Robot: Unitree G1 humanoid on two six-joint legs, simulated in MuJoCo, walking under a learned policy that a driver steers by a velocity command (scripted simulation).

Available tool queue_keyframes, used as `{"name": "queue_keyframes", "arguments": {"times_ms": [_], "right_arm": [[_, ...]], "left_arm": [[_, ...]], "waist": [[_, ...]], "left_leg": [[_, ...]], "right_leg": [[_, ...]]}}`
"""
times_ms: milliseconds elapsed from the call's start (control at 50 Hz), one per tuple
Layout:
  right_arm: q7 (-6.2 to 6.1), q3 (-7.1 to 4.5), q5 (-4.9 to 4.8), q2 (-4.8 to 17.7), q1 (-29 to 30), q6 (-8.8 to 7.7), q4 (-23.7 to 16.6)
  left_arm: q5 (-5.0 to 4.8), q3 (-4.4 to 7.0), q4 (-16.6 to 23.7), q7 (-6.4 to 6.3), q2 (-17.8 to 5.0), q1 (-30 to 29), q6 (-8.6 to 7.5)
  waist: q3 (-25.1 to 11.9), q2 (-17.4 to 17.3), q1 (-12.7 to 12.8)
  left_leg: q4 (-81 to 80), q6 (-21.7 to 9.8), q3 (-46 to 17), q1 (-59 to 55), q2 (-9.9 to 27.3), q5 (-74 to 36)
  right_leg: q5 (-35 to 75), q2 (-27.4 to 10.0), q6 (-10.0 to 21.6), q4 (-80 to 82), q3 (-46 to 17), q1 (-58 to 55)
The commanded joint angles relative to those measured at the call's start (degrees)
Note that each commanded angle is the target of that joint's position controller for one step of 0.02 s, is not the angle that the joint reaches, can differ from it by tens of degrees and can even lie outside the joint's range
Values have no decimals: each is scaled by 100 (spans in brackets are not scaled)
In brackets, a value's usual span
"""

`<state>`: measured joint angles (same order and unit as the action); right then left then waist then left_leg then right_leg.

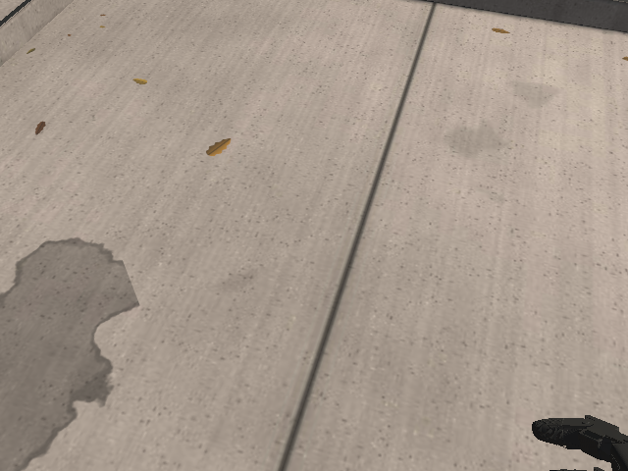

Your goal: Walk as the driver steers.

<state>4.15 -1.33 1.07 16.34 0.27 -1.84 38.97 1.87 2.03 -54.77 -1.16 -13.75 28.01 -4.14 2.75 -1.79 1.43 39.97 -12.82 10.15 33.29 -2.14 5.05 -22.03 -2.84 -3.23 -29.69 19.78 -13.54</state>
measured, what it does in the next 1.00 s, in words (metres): walks ahead: left foot, then right foot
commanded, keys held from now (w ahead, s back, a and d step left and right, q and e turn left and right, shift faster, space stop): w+q+shift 0.30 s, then w+e+shift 0.60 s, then e+shift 0.10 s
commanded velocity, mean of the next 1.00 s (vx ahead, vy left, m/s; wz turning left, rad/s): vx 0.98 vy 0.00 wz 0.04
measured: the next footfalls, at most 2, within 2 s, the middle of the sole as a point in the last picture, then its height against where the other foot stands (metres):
left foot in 0.02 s outside the picture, level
right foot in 0.44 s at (354, 393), level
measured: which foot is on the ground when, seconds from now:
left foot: up 0.00-0.00, down 0.02-0.46, up 0.48-0.84, down 0.86-1.00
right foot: down 0.00-0.00, up 0.02-0.42, down 0.44-0.84, up 0.86-1.00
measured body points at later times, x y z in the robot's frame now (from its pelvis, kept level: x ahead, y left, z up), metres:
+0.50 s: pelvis +0.47 +0.01 +0.01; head +0.49 +0.02 +0.46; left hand +0.56 +0.31 -0.07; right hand +0.58 -0.28 -0.10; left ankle +0.21 +0.01 -0.61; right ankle +0.61 -0.06 -0.70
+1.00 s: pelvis +0.89 +0.13 +0.03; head +0.91 +0.15 +0.48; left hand +0.96 +0.44 -0.09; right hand +1.04 -0.13 -0.05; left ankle +0.88 +0.26 -0.70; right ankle +0.80 +0.03 -0.60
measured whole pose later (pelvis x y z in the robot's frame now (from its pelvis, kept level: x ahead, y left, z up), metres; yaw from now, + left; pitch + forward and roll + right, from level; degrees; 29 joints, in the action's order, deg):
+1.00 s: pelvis +0.89 +0.13 +0.03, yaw -1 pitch +2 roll +1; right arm -0.8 -1.0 2.8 15.5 -11.2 -5.4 40.3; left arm 1.0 5.0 -44.7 1.2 -20.0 17.4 -1.1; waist 0.2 2.9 1.5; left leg 28.1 1.0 4.1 15.5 1.8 14.8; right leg -20.7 0.7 4.0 -70.9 -0.3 27.1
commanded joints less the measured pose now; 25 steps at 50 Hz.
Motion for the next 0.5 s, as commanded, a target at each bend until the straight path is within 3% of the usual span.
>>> {"name": "queue_keyframes", "arguments": {"times_ms": [20,40,60,80,100,140,180,220,260,300,360,380,400,420,440,460,480,500], "right_arm": [[-321,-645,-156,1354,-2751,121,758],[-295,-715,67,1997,-2307,196,476],[-361,-743,83,1851,-2463,207,325],[-415,-678,51,1466,-2361,149,453],[-432,-608,10,1231,-2210,69,542],[-467,-489,-45,967,-1870,-121,464],[-429,-442,-87,898,-1874,-257,449],[-402,-467,-75,956,-1997,-319,450],[-349,-515,-98,1009,-2169,-324,470],[-308,-558,-139,1075,-2403,-321,518],[-375,-486,-144,919,-2677,-367,719],[-399,-498,-106,1053,-2700,-389,757],[-412,-531,-30,1262,-2667,-391,783],[-423,-559,80,1404,-2501,-356,798],[-437,-526,171,1271,-2153,-333,737],[-427,-331,3,465,-2621,-359,506],[-341,-187,-81,250,-2934,-451,470],[-393,-168,56,511,-2252,-441,378]], "left_arm": [[68,248,911,55,-971,-1234,46],[-30,131,1650,92,-682,-839,-99],[-4,73,1815,85,-860,-1348,-291],[-18,63,1769,87,-959,-1542,-372],[37,43,1768,80,-903,-1669,-354],[237,-2,1692,86,-813,-1516,-92],[249,-41,1825,129,-689,-1772,97],[166,-124,2181,189,-538,-2583,112],[58,-190,2365,241,-415,-3041,95],[-17,-187,2460,244,-482,-3248,75],[13,-155,2426,244,-571,-3211,-4],[27,-80,2342,205,-730,-2974,-12],[6,37,2182,152,-968,-2421,-18],[-55,162,1924,78,-1173,-1479,-15],[-56,279,1585,-15,-1386,-240,6],[145,431,1468,-47,-1916,470,-30],[67,463,1284,110,-1876,269,24],[-9,406,1417,199,-1413,-535,37]], "waist": [[-630,-850,-1398],[-1403,-1453,-573],[-1580,-397,-879],[-716,377,-667],[-270,740,-342],[-18,841,78],[132,765,126],[365,599,-83],[293,341,-333],[92,79,-569],[-35,-4,-692],[-200,-81,-595],[-535,-199,-312],[-980,-297,237],[-1355,-291,930],[-2174,1106,731],[-2311,2219,383],[-1136,1277,215]], "left_leg": [[-508,-501,-1667,-4255,215,987],[-1371,-1687,-4893,-5757,1371,864],[-2471,-1686,-5872,-5679,1742,1912],[-2775,-1385,-5572,-4730,1665,1998],[-2786,-1133,-5032,-3782,1413,1522],[-2792,-935,-4116,-2448,917,659],[-2949,-864,-3603,-1640,552,461],[-3104,-732,-3299,-1176,261,61],[-2996,-456,-3111,-1264,51,-574],[-2814,-266,-3194,-1766,124,-1318],[-2679,-24,-2957,-2789,443,-2383],[-2353,94,-2880,-3277,546,-3345],[-1658,213,-2771,-3729,651,-4447],[-522,316,-2549,-3832,634,-5130],[1086,406,-2286,-3022,454,-4610],[3771,696,-1860,-1217,-219,-1527],[4529,813,-1886,299,-939,2007],[4508,695,-1790,1059,-225,1532]], "right_leg": [[1052,41,370,-5486,-572,3854],[-720,573,89,-6945,-1590,6110],[-332,289,161,-6673,-2424,6623],[-11,-5,206,-5961,-2503,6570],[90,-210,181,-5332,-2493,6149],[22,-437,25,-4638,-2495,5312],[49,-553,-133,-3761,-2328,4952],[971,-495,-193,-2651,-2112,4735],[2151,-289,-103,-1591,-2018,4365],[2728,-62,8,-958,-1986,4121],[3113,45,357,-56,-1819,3742],[2785,214,486,38,-1730,3547],[2164,422,630,-28,-1650,3180],[1576,563,764,-16,-1532,2458],[1097,282,915,-208,-1724,1204],[-454,-1162,1615,-271,-4198,-505],[-1255,-1744,2146,1336,-7298,-911],[-1558,-1523,2157,1532,-6928,-190]]}}
Keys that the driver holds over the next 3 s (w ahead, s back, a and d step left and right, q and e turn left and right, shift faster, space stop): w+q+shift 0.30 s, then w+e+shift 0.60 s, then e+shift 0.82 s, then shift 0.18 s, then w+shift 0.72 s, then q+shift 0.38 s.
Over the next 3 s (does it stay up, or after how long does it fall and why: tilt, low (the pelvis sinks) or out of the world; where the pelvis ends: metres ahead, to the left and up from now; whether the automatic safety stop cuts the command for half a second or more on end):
stays up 1.57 -0.25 0.01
